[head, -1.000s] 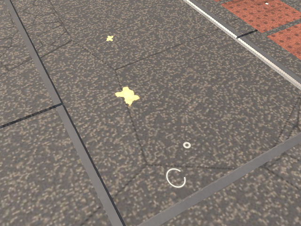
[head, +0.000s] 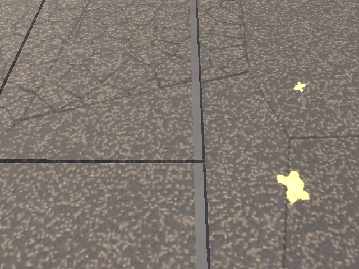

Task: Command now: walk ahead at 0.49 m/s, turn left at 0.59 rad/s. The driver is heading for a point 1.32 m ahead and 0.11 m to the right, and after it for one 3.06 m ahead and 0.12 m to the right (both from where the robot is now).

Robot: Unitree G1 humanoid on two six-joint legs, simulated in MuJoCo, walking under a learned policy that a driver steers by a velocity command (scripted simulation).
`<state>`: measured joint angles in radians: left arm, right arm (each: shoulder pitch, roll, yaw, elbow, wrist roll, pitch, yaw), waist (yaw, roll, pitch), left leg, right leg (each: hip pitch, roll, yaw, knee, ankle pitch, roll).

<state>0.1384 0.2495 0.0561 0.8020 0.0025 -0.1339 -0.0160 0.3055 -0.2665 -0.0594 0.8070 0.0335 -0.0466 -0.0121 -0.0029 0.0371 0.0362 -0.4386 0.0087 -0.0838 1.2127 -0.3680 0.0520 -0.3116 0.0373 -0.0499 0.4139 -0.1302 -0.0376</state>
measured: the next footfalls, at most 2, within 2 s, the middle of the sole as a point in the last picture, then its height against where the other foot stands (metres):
left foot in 0.32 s outside the picture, level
right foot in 0.86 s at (205, 223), level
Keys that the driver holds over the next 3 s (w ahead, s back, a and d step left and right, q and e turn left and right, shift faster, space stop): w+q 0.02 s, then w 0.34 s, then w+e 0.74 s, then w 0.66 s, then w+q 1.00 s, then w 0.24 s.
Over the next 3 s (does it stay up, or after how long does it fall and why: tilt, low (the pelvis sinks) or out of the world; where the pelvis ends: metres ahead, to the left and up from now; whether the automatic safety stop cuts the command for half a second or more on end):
stays up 1.56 -0.28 -0.04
